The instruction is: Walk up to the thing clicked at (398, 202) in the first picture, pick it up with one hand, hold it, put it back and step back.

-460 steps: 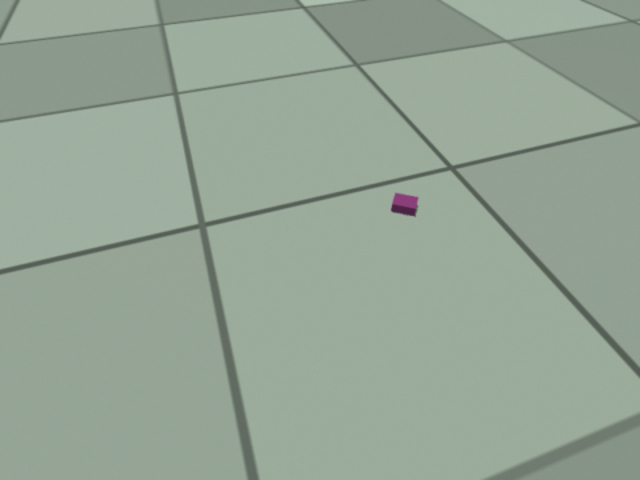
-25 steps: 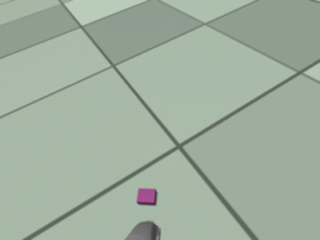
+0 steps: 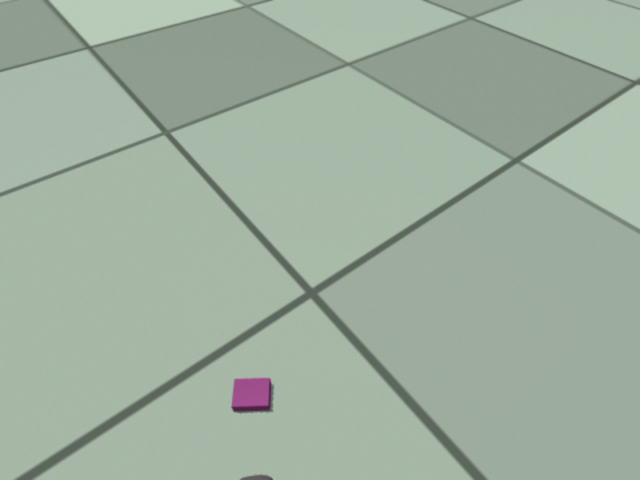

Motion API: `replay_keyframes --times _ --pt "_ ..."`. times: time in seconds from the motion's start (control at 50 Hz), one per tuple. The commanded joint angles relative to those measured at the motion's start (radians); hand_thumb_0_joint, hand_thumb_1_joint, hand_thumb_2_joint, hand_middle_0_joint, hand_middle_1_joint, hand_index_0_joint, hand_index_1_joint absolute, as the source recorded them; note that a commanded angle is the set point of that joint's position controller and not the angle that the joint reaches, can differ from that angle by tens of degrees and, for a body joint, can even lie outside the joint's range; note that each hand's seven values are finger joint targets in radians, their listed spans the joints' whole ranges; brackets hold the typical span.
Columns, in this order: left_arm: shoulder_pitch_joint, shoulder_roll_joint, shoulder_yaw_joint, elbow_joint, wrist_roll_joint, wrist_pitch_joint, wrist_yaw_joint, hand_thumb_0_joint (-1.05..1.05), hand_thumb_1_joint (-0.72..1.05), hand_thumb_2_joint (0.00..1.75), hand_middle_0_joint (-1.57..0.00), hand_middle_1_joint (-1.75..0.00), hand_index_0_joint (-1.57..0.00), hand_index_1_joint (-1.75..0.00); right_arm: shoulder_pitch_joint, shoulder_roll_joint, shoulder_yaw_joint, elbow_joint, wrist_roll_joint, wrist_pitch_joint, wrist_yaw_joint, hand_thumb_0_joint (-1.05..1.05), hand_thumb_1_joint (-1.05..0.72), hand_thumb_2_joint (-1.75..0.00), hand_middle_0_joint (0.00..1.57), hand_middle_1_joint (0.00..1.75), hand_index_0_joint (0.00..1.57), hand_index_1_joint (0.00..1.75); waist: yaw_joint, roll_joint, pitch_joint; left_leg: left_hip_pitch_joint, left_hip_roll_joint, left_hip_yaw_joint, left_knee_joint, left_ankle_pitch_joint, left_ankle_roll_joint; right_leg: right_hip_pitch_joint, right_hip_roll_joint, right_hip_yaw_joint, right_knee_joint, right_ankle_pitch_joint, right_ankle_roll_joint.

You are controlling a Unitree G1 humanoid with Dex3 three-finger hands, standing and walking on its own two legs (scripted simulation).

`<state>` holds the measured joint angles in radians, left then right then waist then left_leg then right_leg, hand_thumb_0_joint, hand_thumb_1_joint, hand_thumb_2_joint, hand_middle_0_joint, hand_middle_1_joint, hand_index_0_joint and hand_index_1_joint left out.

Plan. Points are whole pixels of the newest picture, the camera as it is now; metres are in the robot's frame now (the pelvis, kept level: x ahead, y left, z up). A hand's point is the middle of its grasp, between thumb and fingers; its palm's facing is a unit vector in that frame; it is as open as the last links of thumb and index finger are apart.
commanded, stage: walk up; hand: left
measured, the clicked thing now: (252, 394) +0.48 +0.22 -0.73
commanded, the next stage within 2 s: stand in 0.98 s
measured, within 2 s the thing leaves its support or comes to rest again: neither
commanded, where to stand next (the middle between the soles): +0.07 -0.01 m, yaw +2 degrees
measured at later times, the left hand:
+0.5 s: hand out of the picture +0.08 +0.30 -0.16, palm faces -0.04 -0.94 -0.35, open 7.4 cm
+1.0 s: hand out of the picture +0.08 +0.27 -0.13, palm faces +0.01 -0.93 -0.37, open 7.4 cm
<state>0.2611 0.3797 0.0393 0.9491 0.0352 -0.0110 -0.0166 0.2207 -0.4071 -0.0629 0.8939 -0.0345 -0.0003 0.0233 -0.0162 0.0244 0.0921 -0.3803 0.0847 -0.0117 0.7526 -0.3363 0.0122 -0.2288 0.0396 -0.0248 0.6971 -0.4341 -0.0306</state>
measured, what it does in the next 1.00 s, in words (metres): steps on the spot: left foot, then right foot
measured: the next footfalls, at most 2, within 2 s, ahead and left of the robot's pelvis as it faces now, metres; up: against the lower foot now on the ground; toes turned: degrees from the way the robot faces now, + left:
left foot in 0.30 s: +0.18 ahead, +0.13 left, +0.00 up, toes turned +1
right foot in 0.62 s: +0.06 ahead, -0.13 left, +0.00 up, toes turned -3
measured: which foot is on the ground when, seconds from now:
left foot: down 0.00-0.00, up 0.02-0.28, down 0.30-0.68, up 0.70-0.92, down 0.94-1.00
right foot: down 0.00-0.32, up 0.34-0.60, down 0.62-0.98, up 1.00-1.00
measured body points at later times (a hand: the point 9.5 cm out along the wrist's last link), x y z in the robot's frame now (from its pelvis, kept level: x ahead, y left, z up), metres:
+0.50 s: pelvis +0.03 +0.02 +0.00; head +0.06 +0.05 +0.45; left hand +0.08 +0.35 -0.13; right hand +0.14 -0.28 -0.10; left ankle +0.14 +0.13 -0.72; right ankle +0.02 -0.12 -0.68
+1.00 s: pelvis +0.04 +0.00 +0.01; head +0.07 +0.00 +0.46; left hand +0.08 +0.32 -0.11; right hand +0.11 -0.32 -0.11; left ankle +0.02 +0.10 -0.72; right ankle +0.02 -0.12 -0.71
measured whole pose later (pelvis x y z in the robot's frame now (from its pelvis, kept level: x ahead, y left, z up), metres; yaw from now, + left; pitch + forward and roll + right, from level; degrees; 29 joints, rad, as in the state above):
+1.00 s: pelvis +0.04 +0.00 +0.01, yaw +1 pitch -2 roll +3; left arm 0.27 0.40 0.05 0.91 0.01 -0.02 -0.02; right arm 0.25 -0.37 -0.05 0.96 -0.03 -0.04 0.02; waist 0.03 -0.06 0.09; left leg -0.19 -0.06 0.05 0.54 -0.32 0.03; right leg -0.27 -0.09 -0.02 0.73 -0.40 -0.02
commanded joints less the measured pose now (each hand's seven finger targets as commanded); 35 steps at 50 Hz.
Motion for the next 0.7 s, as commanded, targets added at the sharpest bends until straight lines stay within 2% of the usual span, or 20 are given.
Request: replay_keyframes --times 0.0,0.02,0.04,0.08,0.16,0.22,0.24,0.26,0.28,0.3,0.32,0.34,0.4,0.52,0.58,0.6,0.62,0.64,0.66,0.68 --pt "0.122 0.395 0.124 -0.072 0.023 -0.033 0.003 0.00 0.90 0.90 -0.20 -0.30 -0.20 -0.30 -0.190 -0.213 -0.053 -0.130 0.008 -0.038 -0.026 0.00 -0.90 -0.90 0.20 0.30 0.20 0.30 0.143 -0.211 0.158 -0.438 -0.075 -0.033 0.256 -0.203 0.010 0.038 -0.426 0.713 -0.549 -0.511 -0.254" --pt "0.053 0.368 0.120 -0.103 0.012 -0.035 0.000 0.00 0.90 0.90 -0.20 -0.30 -0.20 -0.30 -0.115 -0.255 -0.064 -0.107 0.014 -0.053 -0.024 0.00 -0.90 -0.90 0.20 0.30 0.20 0.30 0.094 -0.129 0.195 -0.389 -0.030 -0.069 0.254 -0.166 0.018 0.009 -0.429 0.644 -0.513 -0.404 -0.263" --pt "0.048 0.317 0.111 -0.107 -0.002 -0.037 -0.001 0.00 0.90 0.90 -0.20 -0.30 -0.20 -0.30 -0.059 -0.246 -0.058 -0.083 0.024 -0.062 -0.019 0.00 -0.90 -0.90 0.20 0.30 0.20 0.30 0.072 -0.080 0.175 -0.392 -0.038 -0.058 0.225 -0.134 0.026 0.087 -0.349 0.503 -0.473 -0.266 -0.230" --pt "0.090 0.284 0.099 -0.097 -0.008 -0.057 0.004 0.00 0.90 0.90 -0.20 -0.30 -0.20 -0.30 -0.028 -0.202 -0.054 -0.081 0.019 -0.066 -0.006 0.00 -0.90 -0.90 0.20 0.30 0.20 0.30 0.057 -0.101 0.120 -0.344 -0.042 -0.043 0.193 -0.074 0.025 0.134 -0.279 0.372 -0.451 -0.038 -0.194" --pt "0.049 0.281 0.084 -0.127 -0.007 -0.052 -0.004 0.00 0.90 0.90 -0.20 -0.30 -0.20 -0.30 0.010 -0.178 -0.045 -0.082 0.030 -0.071 0.004 0.00 -0.90 -0.90 0.20 0.30 0.20 0.30 0.047 -0.180 0.030 -0.090 -0.039 0.023 -0.007 0.013 0.000 0.032 -0.243 0.207 -0.378 0.201 -0.173" --pt "-0.011 0.243 0.057 -0.141 -0.029 -0.025 0.003 0.00 0.90 0.90 -0.20 -0.30 -0.20 -0.30 0.078 -0.153 -0.046 -0.032 0.039 -0.077 -0.015 0.00 -0.90 -0.90 0.20 0.30 0.20 0.30 -0.006 -0.140 -0.053 0.242 -0.086 0.052 -0.244 0.285 -0.008 -0.103 -0.189 0.081 -0.161 0.429 -0.115" --pt "0.008 0.203 0.042 -0.143 -0.039 -0.016 0.004 0.00 0.90 0.90 -0.20 -0.30 -0.20 -0.30 0.119 -0.176 -0.052 -0.014 0.034 -0.078 -0.029 0.00 -0.90 -0.90 0.20 0.30 0.20 0.30 -0.022 -0.080 -0.097 0.364 -0.092 0.047 -0.258 0.339 0.002 -0.150 -0.153 0.059 -0.045 0.430 -0.081" --pt "0.048 0.159 0.027 -0.140 -0.048 -0.010 0.007 0.00 0.90 0.90 -0.20 -0.30 -0.20 -0.30 0.161 -0.209 -0.061 -0.011 0.023 -0.081 -0.043 0.00 -0.90 -0.90 0.20 0.30 0.20 0.30 -0.040 0.015 -0.141 0.435 -0.035 -0.012 -0.289 0.348 0.017 -0.189 -0.103 0.043 0.086 0.310 -0.052" --pt "0.101 0.130 0.020 -0.138 -0.053 0.000 0.012 0.00 0.90 0.90 -0.20 -0.30 -0.20 -0.30 0.175 -0.266 -0.071 -0.018 0.006 -0.084 -0.055 0.00 -0.90 -0.90 0.20 0.30 0.20 0.30 -0.024 0.133 -0.176 0.464 0.149 -0.281 -0.316 0.379 0.078 -0.275 -0.019 0.076 0.206 -0.012 -0.019" --pt "0.172 0.156 0.026 -0.108 -0.052 0.024 0.021 0.00 0.90 0.90 -0.20 -0.30 -0.20 -0.30 0.109 -0.291 -0.067 -0.055 0.013 -0.083 -0.063 0.00 -0.90 -0.90 0.20 0.30 0.20 0.30 0.034 0.065 -0.161 0.313 0.278 -0.471 -0.375 0.241 0.152 -0.214 -0.013 0.151 0.286 -0.145 0.002" --pt "0.181 0.222 0.041 -0.084 -0.048 0.042 0.029 0.00 0.90 0.90 -0.20 -0.30 -0.20 -0.30 0.049 -0.317 -0.072 -0.065 0.032 -0.077 -0.064 0.00 -0.90 -0.90 0.20 0.30 0.20 0.30 0.024 0.074 -0.142 0.211 0.342 -0.538 -0.438 0.085 0.247 -0.173 -0.057 0.145 0.351 -0.174 -0.005" --pt "0.152 0.247 0.045 -0.067 -0.045 0.047 0.032 0.00 0.90 0.90 -0.20 -0.30 -0.20 -0.30 0.000 -0.302 -0.071 -0.072 0.030 -0.070 -0.062 0.00 -0.90 -0.90 0.20 0.30 0.20 0.30 0.030 0.042 -0.083 0.118 0.311 -0.521 -0.470 -0.011 0.237 -0.151 -0.072 0.168 0.367 -0.151 -0.003" --pt "0.163 0.263 0.067 -0.031 -0.034 0.056 0.016 0.00 0.90 0.90 -0.20 -0.30 -0.20 -0.30 -0.042 -0.281 -0.057 -0.078 0.024 -0.063 -0.064 0.00 -0.90 -0.90 0.20 0.30 0.20 0.30 0.047 0.083 -0.042 0.031 0.188 -0.294 -0.467 -0.133 0.143 -0.147 -0.079 0.153 0.318 -0.074 -0.008" --pt "0.164 0.222 0.078 -0.016 -0.024 0.060 -0.002 0.00 0.90 0.90 -0.20 -0.30 -0.20 -0.30 -0.104 -0.286 -0.062 -0.083 0.005 -0.038 -0.058 0.00 -0.90 -0.90 0.20 0.30 0.20 0.30 0.044 0.172 -0.060 -0.054 0.177 -0.220 -0.440 -0.207 0.164 -0.075 -0.076 0.026 0.158 -0.057 0.007" --pt "0.191 0.192 0.084 0.010 -0.019 0.040 0.003 0.00 0.90 0.90 -0.20 -0.30 -0.20 -0.30 -0.125 -0.260 -0.050 -0.085 0.011 -0.017 -0.048 0.00 -0.90 -0.90 0.20 0.30 0.20 0.30 0.066 0.124 -0.088 -0.121 0.139 -0.177 -0.345 -0.185 0.129 0.062 -0.051 -0.018 -0.056 0.060 0.002" --pt "0.196 0.200 0.088 0.009 -0.012 0.031 0.007 0.00 0.90 0.90 -0.20 -0.30 -0.20 -0.30 -0.118 -0.232 -0.041 -0.085 0.016 -0.009 -0.045 0.00 -0.90 -0.90 0.20 0.30 0.20 0.30 0.070 0.061 -0.089 -0.119 0.102 -0.139 -0.253 -0.192 0.100 0.062 -0.056 0.010 -0.141 0.056 -0.007" --pt "0.162 0.239 0.098 -0.007 0.001 0.022 0.013 0.00 0.90 0.90 -0.20 -0.30 -0.20 -0.30 -0.097 -0.184 -0.027 -0.085 0.023 -0.003 -0.044 0.00 -0.90 -0.90 0.20 0.30 0.20 0.30 0.061 -0.086 -0.061 -0.149 0.031 -0.081 -0.125 -0.214 0.057 0.011 -0.131 0.161 -0.284 -0.082 -0.038" --pt "0.082 0.294 0.102 -0.055 0.013 0.011 0.017 0.00 0.90 0.90 -0.20 -0.30 -0.20 -0.30 -0.107 -0.123 -0.011 -0.089 0.036 -0.003 -0.042 0.00 -0.90 -0.90 0.20 0.30 0.20 0.30 0.058 -0.238 -0.003 -0.200 -0.103 -0.021 0.067 -0.205 -0.004 -0.112 -0.324 0.504 -0.444 -0.301 -0.114" --pt "-0.040 0.366 0.109 -0.093 0.012 0.009 0.020 0.00 0.90 0.90 -0.20 -0.30 -0.20 -0.30 -0.130 -0.185 -0.036 -0.073 0.031 -0.004 -0.053 0.00 -0.90 -0.90 0.20 0.30 0.20 0.30 0.052 -0.233 0.041 -0.100 -0.108 -0.083 0.203 -0.185 -0.009 -0.304 -0.428 0.574 -0.467 -0.321 -0.202" --pt "-0.124 0.337 0.100 -0.118 0.007 0.006 0.020 0.00 0.90 0.90 -0.20 -0.30 -0.20 -0.30 -0.092 -0.214 -0.048 -0.046 0.032 -0.007 -0.051 0.00 -0.90 -0.90 0.20 0.30 0.20 0.30 0.019 -0.203 0.060 0.002 -0.082 -0.076 0.233 -0.140 -0.007 -0.384 -0.414 0.503 -0.439 -0.227 -0.207"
